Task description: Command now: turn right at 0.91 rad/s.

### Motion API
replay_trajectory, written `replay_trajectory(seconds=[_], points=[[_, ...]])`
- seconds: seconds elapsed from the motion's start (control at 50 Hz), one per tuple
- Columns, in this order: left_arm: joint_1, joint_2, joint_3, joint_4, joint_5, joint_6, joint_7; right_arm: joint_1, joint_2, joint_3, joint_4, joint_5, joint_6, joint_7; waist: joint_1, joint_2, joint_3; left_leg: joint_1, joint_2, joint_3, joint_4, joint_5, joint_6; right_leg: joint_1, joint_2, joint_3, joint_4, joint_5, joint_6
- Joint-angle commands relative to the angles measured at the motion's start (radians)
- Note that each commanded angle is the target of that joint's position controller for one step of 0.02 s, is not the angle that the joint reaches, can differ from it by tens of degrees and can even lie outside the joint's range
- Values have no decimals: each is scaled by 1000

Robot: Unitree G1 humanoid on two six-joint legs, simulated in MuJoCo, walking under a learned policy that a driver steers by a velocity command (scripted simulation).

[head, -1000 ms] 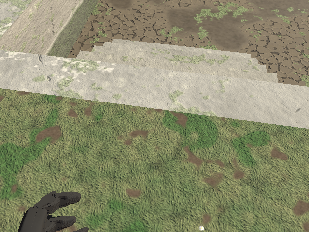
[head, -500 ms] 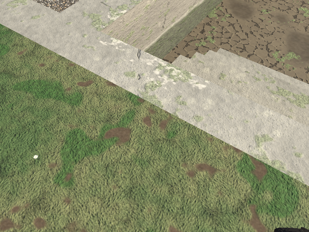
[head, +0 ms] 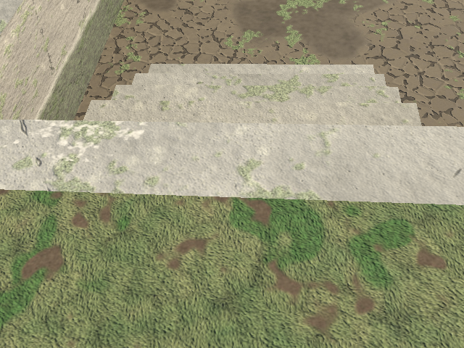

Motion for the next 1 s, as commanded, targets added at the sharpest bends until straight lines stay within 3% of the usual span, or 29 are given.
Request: replay_trajectory(seconds=[0.02, 0.06, 0.1, 0.2, 0.3, 0.34, 0.36, 0.38, 0.4, 0.42, 0.44, 0.46, 0.5, 0.54, 0.58, 0.6, 0.64, 0.66, 0.68, 0.7, 0.72, 0.74, 0.76, 0.78, 0.8, 0.82, 0.86, 0.92, 1.0], points=[[-53, 158, 43, -91, -21, -7, 29, -54, -80, -20, -88, -11, -23, -13, -18, -150, -146, -184, -19, -91, 43, 115, 12, 235, -225, 344, -241, 395, -167], [-60, 156, 42, -101, -11, 3, 40, -25, -60, -16, -69, -6, -26, -4, -25, -140, -162, -145, -56, -90, -32, 179, 1, 214, -191, 340, -242, 350, -158], [-44, 169, 48, -99, -15, 5, 48, -39, -44, -8, -65, 0, -29, 0, -13, -135, -159, -136, -84, -104, -155, 203, -10, 223, -176, 374, -240, 289, -155], [-62, 192, 59, -111, -17, 17, 52, -59, -57, -6, -56, 8, -37, 12, 3, -185, -135, -52, -124, -138, -356, 211, -16, 174, -144, 482, -236, 119, -145], [-78, 172, 46, -114, -12, 25, 39, -29, -79, -7, -43, 9, -54, 29, 23, -221, -166, 88, -108, -123, -484, 188, 7, 187, -139, 530, -174, 252, -143], [-97, 159, 36, -113, -16, 28, 35, 2, -77, -8, -39, 8, -60, 37, -1, -210, -163, 200, -97, -99, -622, 258, 30, 164, -117, 537, -139, 291, -130], [-91, 146, 30, -110, -18, 29, 34, 17, -82, -11, -36, 4, -61, 38, -12, -186, -154, 283, -73, -99, -719, 359, 49, 130, -88, 522, -117, 236, -104], [-46, 107, 17, -103, -10, 27, 33, 17, -124, -17, -50, -12, -58, 34, 7, -74, -171, 380, 64, -227, -770, 437, 101, 66, -30, 463, -19, 24, -56], [-5, 88, 10, -113, -13, 18, 31, -13, -195, -28, -54, -30, -46, 27, 65, 195, -123, 401, 225, -423, -819, 620, 241, -75, 138, 259, 161, -283, 14], [-37, 167, 33, -111, 0, 5, 34, 26, -160, -25, -55, -34, -47, 26, 12, 222, -120, 367, 337, -578, -854, 602, 367, -147, 123, 201, 400, -388, 72], [-35, 207, 49, -92, -5, 2, 33, 13, -130, -14, -64, -18, -47, 21, 14, 135, -112, 351, 319, -518, -831, 541, 360, -160, 84, 202, 523, -327, 92], [-33, 189, 48, -68, -7, 8, 33, -12, -101, -4, -68, -4, -41, 16, 18, 78, -98, 334, 248, -424, -820, 474, 311, -151, 74, 194, 564, -271, 108], [-25, 119, 27, -49, -8, 20, 33, -21, -79, 13, -68, 9, -31, 10, 8, 63, -76, 339, 183, -330, -815, 459, 271, -161, 74, 173, 596, -204, 130], [-37, 67, 6, -49, -13, 17, 28, -11, -67, 21, -60, 1, -19, 10, 0, 94, -77, 347, 123, -239, -817, 459, 252, -117, 54, 111, 462, -179, 138], [-58, 29, -12, -52, -9, 13, 24, -3, -70, 21, -53, 0, -9, 12, -16, 145, -95, 363, 104, -199, -805, 459, 249, -31, 14, 56, 259, -193, 141], [-71, 21, -17, -53, -9, 10, 22, 17, -84, 18, -47, 0, -5, 13, -32, 171, -100, 373, 113, -206, -801, 463, 257, 7, 2, 34, 170, -211, 138], [-52, 45, -8, -33, -17, 7, 21, 48, -106, 14, -38, 7, 2, 15, -41, 178, -110, 388, 135, -231, -774, 490, 266, 75, 4, 6, 8, -142, 128], [-18, 44, -6, -12, -16, 5, 20, 44, -102, 19, -36, 15, 4, 16, -20, 165, -110, 372, 132, -226, -752, 503, 253, 139, 11, -8, -124, -36, 114], [0, 22, -12, 7, -4, 3, 20, 69, -66, 34, -22, 22, -2, 20, -8, 141, -100, 316, 110, -228, -746, 502, 221, 239, 11, 8, -274, 70, 92], [9, 56, -7, 1, 11, 1, 25, 104, -60, 39, -10, 22, -14, 28, -12, 99, -104, 235, 94, -227, -738, 472, 165, 347, -38, 65, -274, 159, 61], [73, 118, 6, -2, 24, 2, 35, 99, -36, 48, -21, 6, -27, 40, -4, -48, -166, 138, 19, -160, -631, 252, 106, 455, -159, 158, -226, 180, 15], [134, 190, 36, 41, 26, 2, 26, 47, -22, 49, -49, 37, -36, 39, 33, -282, -140, 30, -106, 10, -506, 21, 65, 368, -226, 254, -288, -306, -82], [152, 204, 46, 28, 20, -13, 22, -52, -99, 32, -83, 53, -42, 37, 106, -297, -37, -93, -75, 26, -328, -9, 48, 315, -328, 416, -428, -589, -154], [157, 188, 40, 41, 24, -36, 31, -107, -126, 13, -107, 66, -42, 36, 110, -285, 58, -240, -31, -33, -173, -10, 66, 307, -388, 506, -488, -623, -178], [142, 151, 28, 44, 14, -62, 39, -58, -98, 11, -88, 66, -40, 34, 80, -257, 85, -326, -10, -78, -83, 19, 78, 356, -383, 486, -488, -573, -166], [130, 116, 21, 51, -3, -84, 42, -23, -74, 14, -79, 58, -43, 38, 62, -228, 90, -401, 7, -115, -51, 83, 85, 420, -380, 437, -477, -487, -146], [134, 88, 15, 57, -9, -108, 44, 1, -44, 17, -71, 45, -56, 50, 57, -168, 50, -429, 26, -109, -13, 193, 84, 475, -352, 302, -478, -323, -106], [112, 93, 22, 56, 1, -121, 38, -1, -32, 22, -88, 46, -50, 65, 52, -168, 33, -391, 53, -57, -15, 299, 44, 431, -330, 133, -502, -173, -88], [112, 140, 39, 79, -2, -123, 29, -36, -20, 36, -131, 41, -34, 81, 47, -153, 81, -345, 100, -32, -118, 361, 34, 378, -347, -28, -531, -94, -71]])
Keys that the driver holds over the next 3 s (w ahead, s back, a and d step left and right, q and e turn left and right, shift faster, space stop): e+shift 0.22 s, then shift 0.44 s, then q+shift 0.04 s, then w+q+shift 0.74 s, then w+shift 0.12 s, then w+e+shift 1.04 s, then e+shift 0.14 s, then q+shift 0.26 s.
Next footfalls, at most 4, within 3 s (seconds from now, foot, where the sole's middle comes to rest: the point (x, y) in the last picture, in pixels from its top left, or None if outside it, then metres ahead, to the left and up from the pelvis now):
0.38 left None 0.13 0.11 -0.77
0.70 right None -0.02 -0.12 -0.77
1.18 left None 0.38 0.16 -0.77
1.70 right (207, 216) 0.87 0.17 -0.77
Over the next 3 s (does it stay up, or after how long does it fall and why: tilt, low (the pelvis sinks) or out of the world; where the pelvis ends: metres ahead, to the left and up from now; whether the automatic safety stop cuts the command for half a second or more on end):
stays up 1.68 0.17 -0.32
